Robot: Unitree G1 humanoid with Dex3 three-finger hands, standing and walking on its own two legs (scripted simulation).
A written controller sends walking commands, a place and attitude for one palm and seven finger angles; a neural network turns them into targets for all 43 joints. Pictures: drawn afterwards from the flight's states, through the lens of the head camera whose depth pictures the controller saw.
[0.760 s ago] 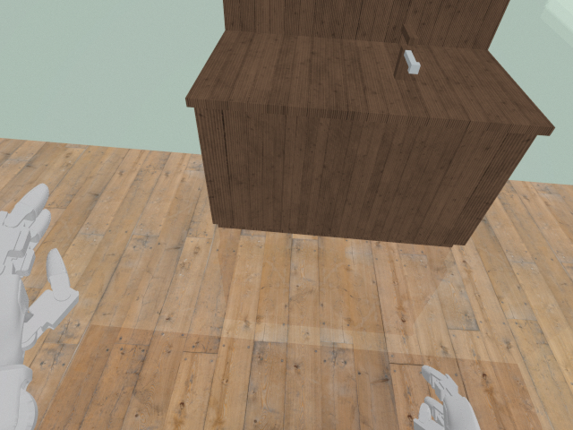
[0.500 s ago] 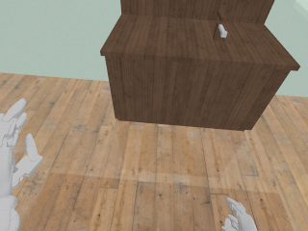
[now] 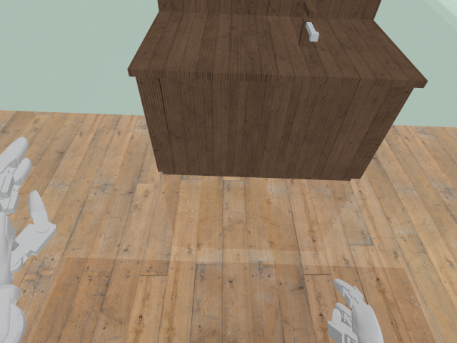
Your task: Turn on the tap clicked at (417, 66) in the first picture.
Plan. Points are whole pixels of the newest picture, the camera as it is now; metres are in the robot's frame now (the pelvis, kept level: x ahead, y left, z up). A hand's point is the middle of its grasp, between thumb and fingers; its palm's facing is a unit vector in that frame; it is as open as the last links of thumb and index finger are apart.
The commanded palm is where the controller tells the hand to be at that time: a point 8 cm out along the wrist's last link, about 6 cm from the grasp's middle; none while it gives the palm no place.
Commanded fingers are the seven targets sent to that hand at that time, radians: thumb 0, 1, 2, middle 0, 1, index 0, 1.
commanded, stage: walk to a spot facing it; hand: left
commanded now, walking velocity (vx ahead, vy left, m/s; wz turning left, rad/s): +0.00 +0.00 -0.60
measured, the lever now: (314, 36) +1.17 -0.22 +0.05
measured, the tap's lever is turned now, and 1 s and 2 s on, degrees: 0 0 0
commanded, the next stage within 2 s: turn to face it in 1.88 s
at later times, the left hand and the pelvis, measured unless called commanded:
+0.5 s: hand (137, 213) +0.24 +0.15 +0.16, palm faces +0.24 -0.87 -0.43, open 7.4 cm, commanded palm +0.21 +0.20 +0.19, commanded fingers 0.00 0.90 0.90 -0.20 -0.30 -0.20 -0.30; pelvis -0.02 -0.03 -0.02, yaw -15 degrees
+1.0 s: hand (228, 152) +0.36 +0.04 +0.18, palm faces -0.06 -0.92 -0.38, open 7.4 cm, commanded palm +0.33 +0.10 +0.19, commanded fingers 0.00 0.90 0.90 -0.20 -0.30 -0.20 -0.30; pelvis +0.05 -0.05 +0.01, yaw -31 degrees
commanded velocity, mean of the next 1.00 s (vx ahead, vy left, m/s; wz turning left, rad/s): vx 0.25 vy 0.00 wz -0.50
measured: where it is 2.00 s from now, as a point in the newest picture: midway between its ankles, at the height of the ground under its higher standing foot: outside the picture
